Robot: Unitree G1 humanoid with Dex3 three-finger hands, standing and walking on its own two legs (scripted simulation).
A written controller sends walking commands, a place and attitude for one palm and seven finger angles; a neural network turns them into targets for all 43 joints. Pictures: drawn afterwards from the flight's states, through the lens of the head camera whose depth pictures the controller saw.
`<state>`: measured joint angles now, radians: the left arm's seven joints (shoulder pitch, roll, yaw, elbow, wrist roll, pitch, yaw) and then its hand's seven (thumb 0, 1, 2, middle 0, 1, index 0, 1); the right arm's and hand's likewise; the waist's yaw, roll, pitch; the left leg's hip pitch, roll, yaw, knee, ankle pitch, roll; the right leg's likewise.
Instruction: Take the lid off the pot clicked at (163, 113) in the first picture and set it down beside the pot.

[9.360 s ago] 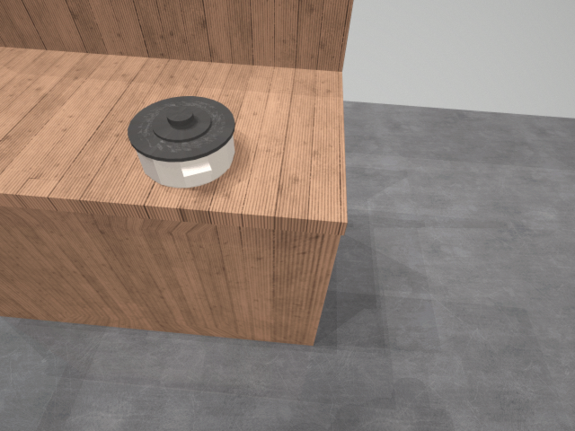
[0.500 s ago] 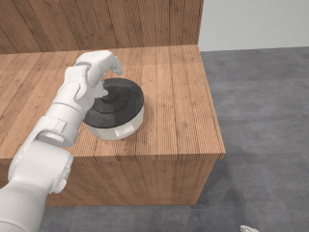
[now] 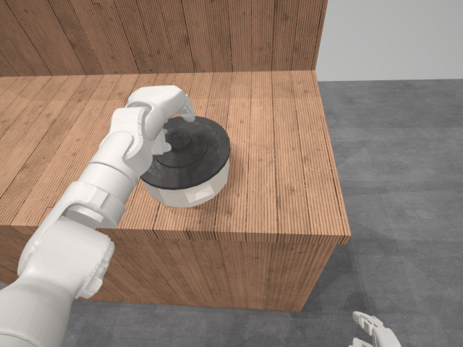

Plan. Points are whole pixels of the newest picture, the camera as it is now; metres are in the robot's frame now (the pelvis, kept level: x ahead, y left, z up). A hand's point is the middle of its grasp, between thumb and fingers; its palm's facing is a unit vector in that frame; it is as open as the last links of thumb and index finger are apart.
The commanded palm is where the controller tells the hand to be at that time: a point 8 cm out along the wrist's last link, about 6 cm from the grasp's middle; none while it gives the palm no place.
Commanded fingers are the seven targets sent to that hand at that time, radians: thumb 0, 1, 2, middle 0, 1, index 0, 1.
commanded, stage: move the open hand above the knob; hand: left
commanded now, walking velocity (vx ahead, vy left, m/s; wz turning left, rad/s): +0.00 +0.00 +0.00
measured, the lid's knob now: (179, 141) +0.49 +0.11 +0.07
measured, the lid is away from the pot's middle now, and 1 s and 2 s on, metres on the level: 0.00 0.00 0.00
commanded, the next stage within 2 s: lower the open fingers around the knob in 0.20 s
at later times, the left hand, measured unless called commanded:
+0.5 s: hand (167, 132) +0.46 +0.11 +0.13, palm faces -0.31 -0.05 -0.95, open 10.2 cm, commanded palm +0.44 +0.12 +0.19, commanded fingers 0.00 -0.32 1.46 -0.83 -0.08 -0.83 -0.08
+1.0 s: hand (171, 146) +0.45 +0.11 +0.10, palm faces -0.36 -0.04 -0.93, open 10.3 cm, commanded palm +0.45 +0.11 +0.16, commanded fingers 0.00 -0.32 1.46 -0.83 -0.08 -0.83 -0.08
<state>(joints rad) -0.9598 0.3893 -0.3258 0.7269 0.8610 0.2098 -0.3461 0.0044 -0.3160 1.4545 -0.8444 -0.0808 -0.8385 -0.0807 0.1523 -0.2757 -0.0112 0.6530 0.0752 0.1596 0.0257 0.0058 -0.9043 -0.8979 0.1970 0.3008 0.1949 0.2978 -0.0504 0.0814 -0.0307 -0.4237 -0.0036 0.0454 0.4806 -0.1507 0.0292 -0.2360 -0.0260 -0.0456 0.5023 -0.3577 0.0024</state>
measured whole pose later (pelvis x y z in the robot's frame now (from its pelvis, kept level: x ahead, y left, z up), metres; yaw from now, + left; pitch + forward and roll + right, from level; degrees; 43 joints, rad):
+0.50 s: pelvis +0.00 +0.00 +0.00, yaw -1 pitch +5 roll +0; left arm -0.94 0.39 -0.28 0.75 0.86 0.22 -0.35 0.00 -0.32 1.45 -0.84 -0.08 -0.84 -0.08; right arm 0.21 -0.28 -0.01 0.67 0.07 0.17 0.03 0.01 -0.90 -0.90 0.20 0.30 0.19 0.30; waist -0.07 0.09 -0.04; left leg -0.41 0.00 0.06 0.47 -0.15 0.03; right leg -0.23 -0.02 -0.03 0.50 -0.35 0.00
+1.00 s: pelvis -0.01 +0.00 +0.00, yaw -1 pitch +6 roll +0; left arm -0.96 0.35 -0.32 0.87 0.87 0.21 -0.29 0.00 -0.32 1.45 -0.82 -0.07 -0.82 -0.08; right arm 0.20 -0.27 -0.01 0.68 0.07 0.18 0.02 0.01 -0.90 -0.90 0.20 0.30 0.20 0.30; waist -0.07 0.08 -0.04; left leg -0.45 0.00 0.05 0.50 -0.15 0.03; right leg -0.27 -0.02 -0.04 0.52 -0.35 0.00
